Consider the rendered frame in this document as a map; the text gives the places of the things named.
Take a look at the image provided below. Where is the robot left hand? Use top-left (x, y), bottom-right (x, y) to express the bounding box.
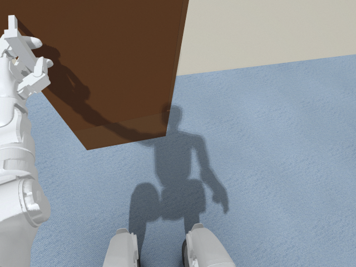
top-left (0, 34), bottom-right (53, 105)

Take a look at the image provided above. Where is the robot right shin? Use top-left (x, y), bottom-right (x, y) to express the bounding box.
top-left (187, 223), bottom-right (204, 267)

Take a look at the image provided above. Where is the handle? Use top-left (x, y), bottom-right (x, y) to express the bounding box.
top-left (4, 15), bottom-right (49, 79)

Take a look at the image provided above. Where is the left robot thigh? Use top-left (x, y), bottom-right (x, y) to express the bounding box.
top-left (103, 233), bottom-right (139, 267)

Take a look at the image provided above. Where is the cupboard door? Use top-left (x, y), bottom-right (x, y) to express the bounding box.
top-left (0, 0), bottom-right (183, 131)

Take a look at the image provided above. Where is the robot left forearm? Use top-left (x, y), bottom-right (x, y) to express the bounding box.
top-left (0, 97), bottom-right (38, 185)

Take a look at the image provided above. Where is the robot left upper arm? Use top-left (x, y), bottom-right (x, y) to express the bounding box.
top-left (0, 178), bottom-right (51, 267)

